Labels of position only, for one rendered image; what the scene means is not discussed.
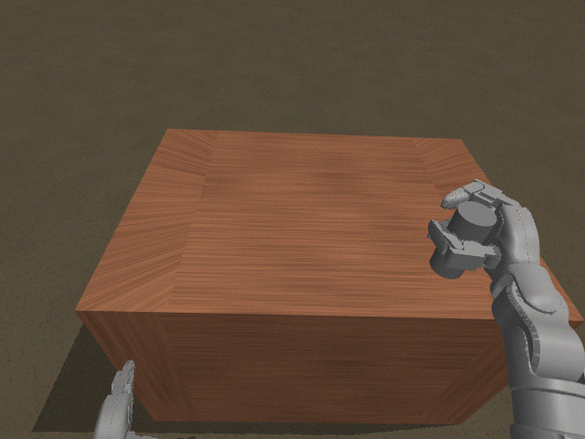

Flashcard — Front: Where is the right robot hand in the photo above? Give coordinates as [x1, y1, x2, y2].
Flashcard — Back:
[427, 179, 540, 280]

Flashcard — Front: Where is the can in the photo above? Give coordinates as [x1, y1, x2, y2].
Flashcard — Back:
[430, 201, 497, 279]

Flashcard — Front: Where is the left robot hand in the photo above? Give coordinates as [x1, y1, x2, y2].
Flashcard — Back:
[92, 360, 158, 439]

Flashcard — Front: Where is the right robot arm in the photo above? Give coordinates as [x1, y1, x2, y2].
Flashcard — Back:
[490, 262, 585, 439]

